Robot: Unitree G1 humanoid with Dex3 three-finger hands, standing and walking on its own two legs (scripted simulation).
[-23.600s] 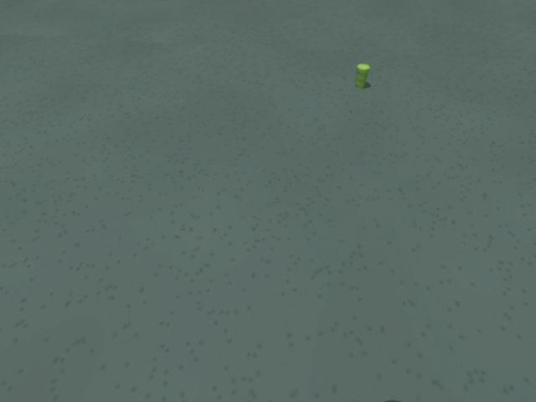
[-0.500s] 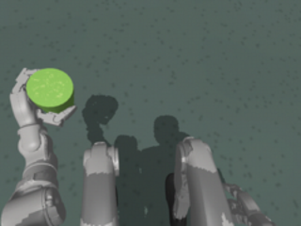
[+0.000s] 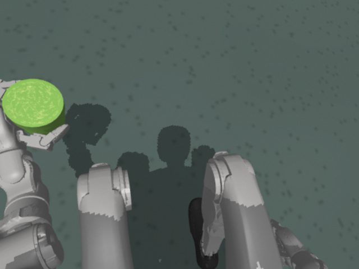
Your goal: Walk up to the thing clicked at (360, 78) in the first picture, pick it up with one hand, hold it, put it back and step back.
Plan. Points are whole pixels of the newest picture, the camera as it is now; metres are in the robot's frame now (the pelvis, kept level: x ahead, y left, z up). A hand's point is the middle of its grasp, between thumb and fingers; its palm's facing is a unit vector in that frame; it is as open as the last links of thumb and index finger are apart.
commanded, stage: crouch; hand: left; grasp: from the side
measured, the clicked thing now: (43, 117) +0.43 +0.28 -0.09
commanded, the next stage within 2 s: lower in 0.30 s
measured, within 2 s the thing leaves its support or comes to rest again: neither
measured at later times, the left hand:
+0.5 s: hand (45, 121) +0.43 +0.28 -0.12, palm faces +0.32 -0.95 +0.00, open 11.1 cm
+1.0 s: hand (53, 128) +0.43 +0.28 -0.17, palm faces +0.34 -0.94 +0.00, open 11.1 cm
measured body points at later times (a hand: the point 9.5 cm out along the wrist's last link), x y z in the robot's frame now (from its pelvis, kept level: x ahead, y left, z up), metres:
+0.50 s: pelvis +0.00 +0.00 -0.02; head +0.23 +0.11 +0.35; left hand +0.41 +0.33 -0.11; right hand +0.14 -0.26 -0.11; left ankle +0.08 +0.13 -0.29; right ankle +0.11 -0.12 -0.29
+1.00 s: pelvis -0.01 +0.01 -0.03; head +0.23 +0.14 +0.32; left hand +0.41 +0.33 -0.17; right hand +0.14 -0.26 -0.09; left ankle +0.08 +0.13 -0.29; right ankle +0.11 -0.12 -0.28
